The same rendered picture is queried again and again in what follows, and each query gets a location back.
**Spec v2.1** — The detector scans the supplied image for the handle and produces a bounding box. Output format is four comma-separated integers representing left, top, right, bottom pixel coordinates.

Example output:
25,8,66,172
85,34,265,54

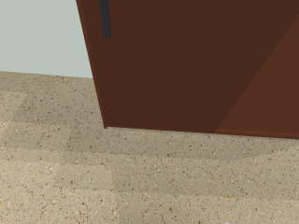
99,0,111,38

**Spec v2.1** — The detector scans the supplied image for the wardrobe door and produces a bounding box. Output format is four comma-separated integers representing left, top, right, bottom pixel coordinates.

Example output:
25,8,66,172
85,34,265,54
81,0,299,133
218,15,299,134

